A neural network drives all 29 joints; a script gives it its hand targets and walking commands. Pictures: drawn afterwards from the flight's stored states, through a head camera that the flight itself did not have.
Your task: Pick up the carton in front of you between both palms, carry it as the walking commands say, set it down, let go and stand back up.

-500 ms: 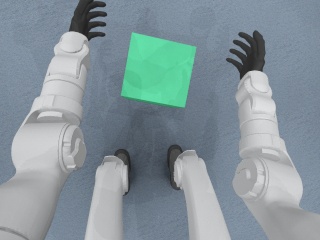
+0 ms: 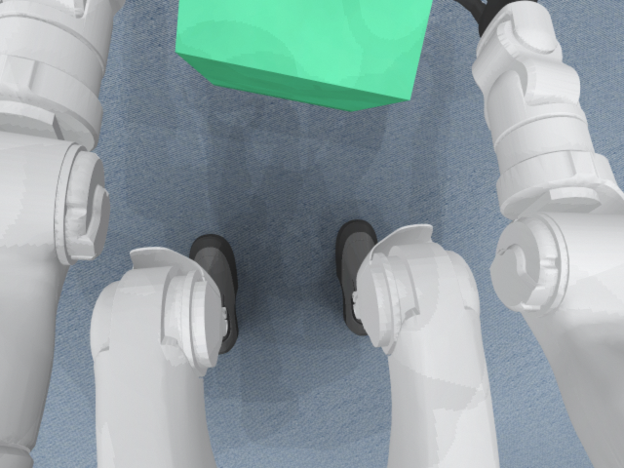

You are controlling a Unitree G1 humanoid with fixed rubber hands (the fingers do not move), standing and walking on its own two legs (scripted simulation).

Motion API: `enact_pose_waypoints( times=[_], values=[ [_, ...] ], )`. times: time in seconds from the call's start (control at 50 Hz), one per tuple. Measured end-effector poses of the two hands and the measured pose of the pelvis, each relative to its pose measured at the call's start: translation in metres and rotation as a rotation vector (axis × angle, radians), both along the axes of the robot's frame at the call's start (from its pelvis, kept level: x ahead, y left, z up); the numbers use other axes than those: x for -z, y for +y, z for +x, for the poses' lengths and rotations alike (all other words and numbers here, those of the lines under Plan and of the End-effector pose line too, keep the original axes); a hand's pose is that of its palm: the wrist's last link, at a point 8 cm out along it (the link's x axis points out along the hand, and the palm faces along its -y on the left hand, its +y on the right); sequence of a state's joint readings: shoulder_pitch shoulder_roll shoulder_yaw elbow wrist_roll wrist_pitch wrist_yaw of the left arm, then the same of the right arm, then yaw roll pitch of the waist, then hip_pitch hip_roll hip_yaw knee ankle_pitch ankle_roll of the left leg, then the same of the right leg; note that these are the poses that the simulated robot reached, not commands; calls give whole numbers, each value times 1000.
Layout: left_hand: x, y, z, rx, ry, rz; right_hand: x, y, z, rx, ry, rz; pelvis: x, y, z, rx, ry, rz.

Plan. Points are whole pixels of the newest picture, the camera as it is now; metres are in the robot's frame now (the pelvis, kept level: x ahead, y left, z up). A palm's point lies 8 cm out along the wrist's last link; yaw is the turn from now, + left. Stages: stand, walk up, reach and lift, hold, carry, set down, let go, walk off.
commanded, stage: reach and lift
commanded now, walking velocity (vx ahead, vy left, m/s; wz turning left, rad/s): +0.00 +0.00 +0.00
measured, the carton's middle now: out of the picture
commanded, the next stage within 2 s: none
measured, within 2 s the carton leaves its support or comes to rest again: leaves its support in 0.94 s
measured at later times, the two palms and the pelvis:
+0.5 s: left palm out of the picture +0.59 +0.15 -0.19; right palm (475, 20) +0.52 -0.19 -0.19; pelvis +0.01 +0.00 -0.02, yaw -1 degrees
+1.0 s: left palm out of the picture +0.58 +0.13 -0.19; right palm out of the picture +0.55 -0.17 -0.17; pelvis +0.01 +0.00 -0.03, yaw +0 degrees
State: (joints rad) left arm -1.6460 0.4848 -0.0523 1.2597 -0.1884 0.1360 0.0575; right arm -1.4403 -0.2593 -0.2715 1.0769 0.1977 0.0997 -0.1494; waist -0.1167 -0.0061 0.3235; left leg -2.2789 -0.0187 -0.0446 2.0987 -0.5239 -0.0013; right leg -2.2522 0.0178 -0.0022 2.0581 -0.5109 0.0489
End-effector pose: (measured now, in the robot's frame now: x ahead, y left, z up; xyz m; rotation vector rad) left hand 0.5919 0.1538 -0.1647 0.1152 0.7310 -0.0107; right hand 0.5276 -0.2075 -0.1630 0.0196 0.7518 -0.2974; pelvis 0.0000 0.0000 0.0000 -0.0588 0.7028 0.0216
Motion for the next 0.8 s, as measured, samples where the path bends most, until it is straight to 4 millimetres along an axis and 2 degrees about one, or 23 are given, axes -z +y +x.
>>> enact_pose_waypoints(
  times=[0.1, 0.2, 0.34, 0.5, 0.64, 0.8],
  values=[
    [32, -1, -1, 0, 6, -2, 31, 0, 2, -13, 15, -7, 15, -2, 1, -3, -40, 3],
    [47, 1, -1, 7, -8, 4, 42, 3, 5, -20, 10, -11, 23, -4, 7, 1, -72, 5],
    [39, -2, 1, 27, -30, 1, 35, 10, 6, -19, -11, -5, 27, -4, 12, 11, -62, 2],
    [30, -9, -3, 33, -13, -6, 31, 13, -3, -18, -4, 6, 23, -1, 7, 13, -58, -1],
    [31, -30, -5, 67, -10, -31, 28, 31, 6, -46, -15, 21, 20, 0, 2, 11, -72, -1],
    [28, -31, 0, 73, 13, -12, 26, 32, 12, -47, 8, 29, 25, 1, 3, 8, -74, -7]
  ],
)
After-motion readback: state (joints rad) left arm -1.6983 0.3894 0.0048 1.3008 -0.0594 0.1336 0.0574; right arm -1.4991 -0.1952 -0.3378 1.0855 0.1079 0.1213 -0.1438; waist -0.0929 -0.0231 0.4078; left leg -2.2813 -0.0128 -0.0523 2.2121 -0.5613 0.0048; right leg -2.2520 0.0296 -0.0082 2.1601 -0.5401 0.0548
